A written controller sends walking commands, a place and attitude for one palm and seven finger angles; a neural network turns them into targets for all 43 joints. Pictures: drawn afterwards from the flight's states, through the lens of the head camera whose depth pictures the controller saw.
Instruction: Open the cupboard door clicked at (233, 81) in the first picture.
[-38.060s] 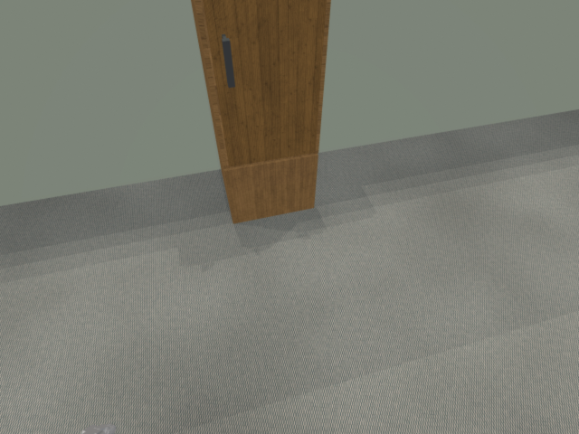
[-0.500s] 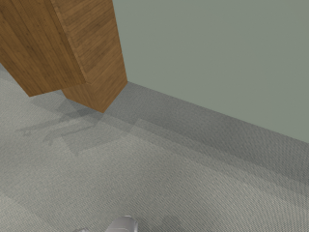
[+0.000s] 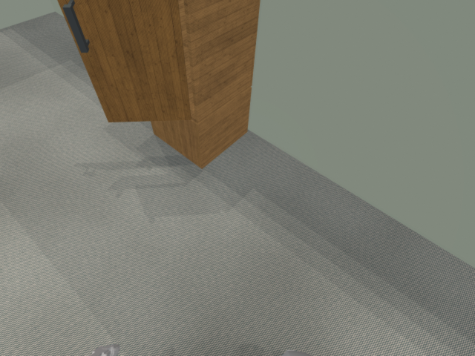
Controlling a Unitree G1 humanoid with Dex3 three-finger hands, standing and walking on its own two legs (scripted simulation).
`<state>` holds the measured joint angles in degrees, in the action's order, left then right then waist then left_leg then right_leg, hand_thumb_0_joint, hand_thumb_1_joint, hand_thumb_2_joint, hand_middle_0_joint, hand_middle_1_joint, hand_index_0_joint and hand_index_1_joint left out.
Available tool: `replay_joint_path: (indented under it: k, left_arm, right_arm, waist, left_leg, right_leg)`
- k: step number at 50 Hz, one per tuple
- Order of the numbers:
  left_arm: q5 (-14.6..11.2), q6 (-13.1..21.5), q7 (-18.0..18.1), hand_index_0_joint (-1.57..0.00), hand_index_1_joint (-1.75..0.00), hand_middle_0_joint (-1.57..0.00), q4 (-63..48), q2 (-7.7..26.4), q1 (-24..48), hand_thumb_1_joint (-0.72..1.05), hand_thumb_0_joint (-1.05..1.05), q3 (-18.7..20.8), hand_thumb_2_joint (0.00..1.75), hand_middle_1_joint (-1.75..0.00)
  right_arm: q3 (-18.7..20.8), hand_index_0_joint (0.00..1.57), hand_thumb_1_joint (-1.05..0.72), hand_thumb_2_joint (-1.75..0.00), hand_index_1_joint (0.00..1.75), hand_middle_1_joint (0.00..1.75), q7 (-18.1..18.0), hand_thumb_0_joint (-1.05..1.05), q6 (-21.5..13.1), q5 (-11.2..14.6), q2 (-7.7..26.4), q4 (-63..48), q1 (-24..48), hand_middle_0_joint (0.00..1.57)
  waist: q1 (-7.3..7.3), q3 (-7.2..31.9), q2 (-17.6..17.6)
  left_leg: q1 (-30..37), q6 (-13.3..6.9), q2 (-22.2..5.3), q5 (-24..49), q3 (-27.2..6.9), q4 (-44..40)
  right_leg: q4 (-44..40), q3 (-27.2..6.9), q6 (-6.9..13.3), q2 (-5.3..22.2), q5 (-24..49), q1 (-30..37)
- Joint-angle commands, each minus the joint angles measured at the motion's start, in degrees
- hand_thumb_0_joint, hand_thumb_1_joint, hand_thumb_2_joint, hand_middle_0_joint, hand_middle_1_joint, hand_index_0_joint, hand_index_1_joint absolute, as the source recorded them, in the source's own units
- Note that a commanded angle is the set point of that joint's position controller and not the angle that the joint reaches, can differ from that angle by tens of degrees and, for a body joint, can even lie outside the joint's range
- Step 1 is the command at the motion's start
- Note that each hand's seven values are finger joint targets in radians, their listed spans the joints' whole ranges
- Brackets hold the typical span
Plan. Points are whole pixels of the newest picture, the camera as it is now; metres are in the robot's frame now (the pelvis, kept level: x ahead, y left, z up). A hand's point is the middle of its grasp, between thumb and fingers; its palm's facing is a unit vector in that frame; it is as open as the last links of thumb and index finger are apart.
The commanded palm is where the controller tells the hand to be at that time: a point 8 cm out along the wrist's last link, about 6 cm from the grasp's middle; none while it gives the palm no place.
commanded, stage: turn to face it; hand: left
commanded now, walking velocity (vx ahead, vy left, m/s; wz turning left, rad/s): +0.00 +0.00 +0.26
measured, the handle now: (78, 26) +0.99 +0.57 +0.01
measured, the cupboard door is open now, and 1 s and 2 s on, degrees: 46 46 46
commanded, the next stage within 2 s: take the last steps up to it in 0.10 s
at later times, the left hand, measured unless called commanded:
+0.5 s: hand out of the picture -0.03 +0.19 -0.17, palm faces +0.27 -0.94 -0.21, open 7.3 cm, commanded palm none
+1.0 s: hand (107, 288) +0.25 +0.28 -0.16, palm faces +0.19 -0.96 -0.20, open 7.3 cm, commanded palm none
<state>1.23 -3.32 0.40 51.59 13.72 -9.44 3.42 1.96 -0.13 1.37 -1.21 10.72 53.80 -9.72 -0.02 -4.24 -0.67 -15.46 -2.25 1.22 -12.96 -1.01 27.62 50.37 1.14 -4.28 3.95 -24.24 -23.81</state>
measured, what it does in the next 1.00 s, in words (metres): walks ahead: right foot, then left foot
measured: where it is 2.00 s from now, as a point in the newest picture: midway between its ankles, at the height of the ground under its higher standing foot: (179, 282)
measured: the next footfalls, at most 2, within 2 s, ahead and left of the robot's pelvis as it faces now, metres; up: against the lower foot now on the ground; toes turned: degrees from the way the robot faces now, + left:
right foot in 0.10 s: +0.03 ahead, -0.14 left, +0.00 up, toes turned -1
left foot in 0.56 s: +0.08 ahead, +0.15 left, +0.00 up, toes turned +17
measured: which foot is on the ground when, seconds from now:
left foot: down 0.00-0.10, up 0.12-0.54, down 0.56-1.00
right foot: up 0.00-0.08, down 0.10-0.56, up 0.58-1.00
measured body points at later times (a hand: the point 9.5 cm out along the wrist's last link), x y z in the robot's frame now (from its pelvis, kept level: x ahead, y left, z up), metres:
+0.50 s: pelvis +0.03 +0.01 +0.00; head +0.06 +0.03 +0.45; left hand -0.05 +0.24 -0.16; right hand +0.16 -0.23 -0.14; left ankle +0.03 +0.13 -0.71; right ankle -0.01 -0.14 -0.74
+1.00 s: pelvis +0.17 +0.09 -0.01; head +0.20 +0.08 +0.44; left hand +0.24 +0.34 -0.14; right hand +0.13 -0.14 -0.17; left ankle +0.05 +0.14 -0.74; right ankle +0.28 +0.01 -0.73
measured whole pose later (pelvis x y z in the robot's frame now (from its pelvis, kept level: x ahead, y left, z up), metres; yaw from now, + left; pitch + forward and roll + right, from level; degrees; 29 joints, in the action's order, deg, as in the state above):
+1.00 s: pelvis +0.17 +0.09 -0.01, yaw +12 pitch -1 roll +2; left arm 1.7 -0.1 -1.1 55.0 9.1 -6.2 2.4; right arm 1.2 -0.9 -2.9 -1.3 8.3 65.1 -25.1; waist 1.9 -3.1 -0.4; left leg 1.8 -3.8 5.1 -20.5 5.9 19.2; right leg 39.2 5.5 0.9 4.5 -14.4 -25.9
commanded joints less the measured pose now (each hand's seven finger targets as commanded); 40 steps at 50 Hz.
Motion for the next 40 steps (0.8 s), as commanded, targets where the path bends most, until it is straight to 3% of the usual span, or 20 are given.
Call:
replay_joint_path:
  k: [1, 3, 4, 5, 6, 8, 10, 13, 17, 22, 25, 26, 27, 28, 29, 30, 32, 33, 36, 40]
  left_arm:
    - [-0.6, 1.9, 0.6, -0.20, -0.30, -0.20, -3.1, 2.5, -2.7, 0.90, 0.00, 0.5, 0.90, -0.30]
    - [-0.7, 2.8, 0.9, -0.20, -0.30, -0.20, -1.8, 3.2, -6.5, 0.90, 0.00, 0.7, 0.90, -0.30]
    - [-0.4, 3.5, 1.2, -0.20, -0.30, -0.20, -1.2, 5.5, -8.2, 0.90, 0.00, 1.2, 0.90, -0.30]
    - [0.4, 3.9, 1.6, -0.20, -0.30, -0.20, -0.9, 9.8, -8.8, 0.90, 0.00, 1.8, 0.90, -0.30]
    - [0.4, 3.9, 1.4, -0.20, -0.30, -0.20, -1.7, 11.3, -8.5, 0.90, 0.00, 1.6, 0.90, -0.30]
    - [0.0, 4.2, 1.8, -0.20, -0.30, -0.20, -1.5, 7.8, -5.6, 0.90, 0.00, 1.1, 0.90, -0.30]
    - [-0.2, 4.5, 1.6, -0.20, -0.30, -0.20, -1.5, 5.7, -4.2, 0.90, 0.00, 0.6, 0.90, -0.30]
    - [0.0, 5.2, 1.4, -0.20, -0.30, -0.20, -0.2, 5.4, -7.8, 0.90, 0.00, 1.0, 0.90, -0.30]
    - [0.4, 6.0, 1.1, -0.20, -0.30, -0.20, 3.1, 6.4, -12.8, 0.90, 0.00, 1.9, 0.90, -0.30]
    - [0.9, 6.1, 0.4, -0.20, -0.30, -0.20, 5.4, 8.1, -13.2, 0.90, 0.00, 2.6, 0.90, -0.30]
    - [0.5, 5.6, 0.0, -0.20, -0.30, -0.20, 5.5, 9.3, -9.8, 0.90, 0.00, 2.9, 0.90, -0.30]
    - [0.3, 5.3, -0.4, -0.20, -0.30, -0.20, 5.1, 8.2, -8.7, 0.90, 0.00, 2.6, 0.90, -0.30]
    - [-0.1, 4.9, -0.9, -0.20, -0.30, -0.20, 3.8, 4.4, -8.5, 0.90, 0.00, 2.0, 0.90, -0.30]
    - [-0.1, 4.8, -0.8, -0.20, -0.30, -0.20, 0.4, 1.9, -3.3, 0.90, 0.00, 1.0, 0.90, -0.30]
    - [0.2, 4.9, -0.5, -0.20, -0.30, -0.20, -0.5, 2.2, 0.5, 0.90, 0.00, 0.8, 0.90, -0.30]
    - [0.1, 4.8, -0.7, -0.20, -0.30, -0.20, 0.1, 1.7, 0.8, 0.90, 0.00, 0.9, 0.90, -0.30]
    - [0.6, 4.5, -1.3, -0.20, -0.30, -0.20, 3.3, 1.9, -4.3, 0.90, 0.00, 0.9, 0.90, -0.30]
    - [0.7, 4.3, -1.4, -0.20, -0.30, -0.20, 4.3, 1.3, -5.9, 0.90, 0.00, 0.8, 0.90, -0.30]
    - [0.4, 4.0, -1.1, -0.20, -0.30, -0.20, 4.5, 0.7, -6.4, 0.90, 0.00, 0.2, 0.90, -0.30]
    - [0.3, 3.9, -1.0, -0.20, -0.30, -0.20, 2.5, 0.1, -1.6, 0.90, 0.00, 0.0, 0.90, -0.30]
  right_arm:
    - [3.3, 0.20, -0.90, -0.90, 0.30, 0.30, -0.8, 0.00, -0.5, -0.4, 11.7, -2.9, -1.0, 0.20]
    - [3.2, 0.20, -0.90, -0.90, 0.30, 0.30, -0.7, 0.00, -0.5, 0.2, 10.5, -2.8, 0.0, 0.20]
    - [3.0, 0.20, -0.90, -0.90, 0.30, 0.30, -0.4, 0.00, -0.6, 0.6, 8.5, -2.7, -0.4, 0.20]
    - [2.5, 0.20, -0.90, -0.90, 0.30, 0.30, 0.0, 0.00, -0.7, 1.1, 5.0, -3.4, -1.3, 0.20]
    - [2.7, 0.20, -0.90, -0.90, 0.30, 0.30, 0.2, 0.00, -0.1, 0.7, 5.8, -4.3, 0.0, 0.20]
    - [3.3, 0.20, -0.90, -0.90, 0.30, 0.30, -0.1, 0.00, 1.1, 0.3, 6.5, -2.1, 0.5, 0.20]
    - [3.1, 0.20, -0.90, -0.90, 0.30, 0.30, 0.3, 0.00, 1.2, 0.5, 5.3, -0.3, -0.6, 0.20]
    - [2.8, 0.20, -0.90, -0.90, 0.30, 0.30, 0.9, 0.00, 0.9, 0.2, 4.3, 0.3, 0.6, 0.20]
    - [2.5, 0.20, -0.90, -0.90, 0.30, 0.30, 1.7, 0.00, 0.1, 0.1, 4.0, -1.2, 5.4, 0.20]
    - [1.8, 0.20, -0.90, -0.90, 0.30, 0.30, 2.6, 0.00, -0.8, 0.4, 3.6, -2.8, 8.3, 0.20]
    - [1.6, 0.20, -0.90, -0.90, 0.30, 0.30, 2.4, 0.00, -1.7, 0.3, 4.3, -0.6, 0.4, 0.20]
    - [2.2, 0.20, -0.90, -0.90, 0.30, 0.30, 1.8, 0.00, -2.1, 0.2, 7.1, 1.1, -5.5, 0.20]
    - [3.8, 0.20, -0.90, -0.90, 0.30, 0.30, 1.2, 0.00, -2.4, -0.4, 12.9, 2.5, -12.2, 0.20]
    - [4.6, 0.20, -0.90, -0.90, 0.30, 0.30, 0.2, 0.00, -2.1, -0.8, 17.3, 3.7, -19.3, 0.20]
    - [4.0, 0.20, -0.90, -0.90, 0.30, 0.30, -0.4, 0.00, -2.2, -0.6, 15.9, 4.1, -18.1, 0.20]
    - [3.2, 0.20, -0.90, -0.90, 0.30, 0.30, -0.8, 0.00, -2.5, -0.4, 13.7, 2.6, -13.8, 0.20]
    - [1.6, 0.20, -0.90, -0.90, 0.30, 0.30, -1.0, 0.00, -3.6, -0.2, 9.1, 0.9, -7.7, 0.20]
    - [1.3, 0.20, -0.90, -0.90, 0.30, 0.30, -1.0, 0.00, -4.2, -0.1, 7.9, 1.2, -7.6, 0.20]
    - [0.9, 0.20, -0.90, -0.90, 0.30, 0.30, -1.0, 0.00, -5.0, 0.3, 6.9, 2.9, -10.0, 0.20]
    - [0.9, 0.20, -0.90, -0.90, 0.30, 0.30, -1.0, 0.00, -5.1, 0.2, 5.8, 5.0, -13.1, 0.20]
  waist:
    - [0.19, 6.2, 9.2]
    - [-1.81, 7.3, 7.3]
    - [-2.48, 7.9, 2.0]
    - [-2.16, 7.6, -12.1]
    - [-2.89, 6.4, -12.8]
    - [-1.24, 3.4, -14.9]
    - [0.03, 2.6, -9.9]
    - [-1.73, 2.5, -8.8]
    - [-4.30, 1.3, -7.9]
    - [-4.43, -0.6, -10.5]
    - [0.03, 1.2, -8.7]
    - [2.99, 3.7, -2.8]
    - [5.95, 7.0, 12.9]
    - [8.89, 6.4, 19.5]
    - [7.93, 4.8, 12.5]
    - [5.65, 2.6, 10.5]
    - [1.37, 1.4, 7.7]
    - [0.48, 1.2, 6.9]
    - [-0.39, 1.8, 4.5]
    - [-0.02, -0.4, 3.0]
  left_leg:
    - [2.2, -7.1, -13.4, 18.1, -14.2, -6.3]
    - [-1.3, -4.5, -10.8, 15.7, -13.0, -2.4]
    - [-6.6, -1.5, -7.5, 8.2, -10.4, 2.4]
    - [-14.2, 2.7, 0.7, -7.7, -1.5, 12.1]
    - [-13.5, 3.4, 1.8, -21.3, -0.8, 23.4]
    - [-16.0, 3.9, -0.5, -17.8, -2.4, 36.0]
    - [-15.8, 4.7, -1.4, -12.4, -1.5, 38.7]
    - [-17.0, 5.4, -2.3, -9.9, 0.5, 34.5]
    - [-19.4, 5.4, -3.7, -11.0, 2.3, 26.7]
    - [-12.9, 4.1, -3.7, -11.5, 4.8, 14.2]
    - [4.5, 3.1, 0.0, -3.8, 10.0, 1.3]
    - [14.9, 2.3, -0.3, -4.1, 9.2, -2.4]
    - [23.8, -2.2, -12.3, -9.0, -8.0, -5.8]
    - [22.8, -8.6, -22.4, -9.8, -23.4, -14.2]
    - [17.9, -11.3, -23.8, -13.4, -25.3, -15.8]
    - [13.6, -11.2, -22.0, -14.6, -22.8, -16.4]
    - [8.1, -8.4, -17.0, -8.3, -13.5, -17.2]
    - [8.1, -7.8, -15.1, -1.4, -10.2, -17.2]
    - [10.8, -9.1, -14.1, 11.3, -6.0, -17.0]
    - [12.2, -9.9, -14.0, 14.3, -4.3, -18.1]
  right_leg:
    - [-10.8, 1.7, 1.0, -2.8, 2.1, 7.2]
    - [-23.6, 1.9, 1.4, -2.4, 10.9, 16.1]
    - [-29.9, -3.4, 2.7, 2.6, 13.7, 22.7]
    - [-33.4, -16.1, 7.8, 15.3, 18.5, 25.5]
    - [-34.6, -18.6, 13.3, 22.5, 23.8, 19.2]
    - [-32.7, -14.6, 13.9, 17.5, 33.1, 17.2]
    - [-31.0, -6.4, 12.2, 13.5, 37.2, 17.1]
    - [-33.3, -5.3, 10.8, 14.0, 29.7, 20.8]
    - [-36.1, -7.1, 12.2, 17.8, 19.7, 25.1]
    - [-36.0, -4.8, 11.8, 19.3, 12.8, 20.4]
    - [-29.9, 2.2, 8.1, 15.3, 10.9, 11.0]
    - [-21.7, 5.4, 6.3, 12.6, 10.7, 5.3]
    - [-4.9, 10.5, 3.1, 5.3, 0.6, -6.0]
    - [10.4, 8.7, 2.2, 0.2, -13.1, -15.2]
    - [17.9, 2.4, 4.0, 2.2, -11.2, -17.8]
    - [20.6, 0.5, 4.5, 3.8, -5.7, -18.7]
    - [19.3, 0.3, 4.4, 5.3, 2.5, -13.6]
    - [18.1, 0.8, 4.0, 4.8, 5.1, -12.6]
    - [13.2, 1.5, 3.3, 4.1, 8.0, -12.2]
    - [4.3, 2.2, 3.1, 3.7, 10.6, -12.2]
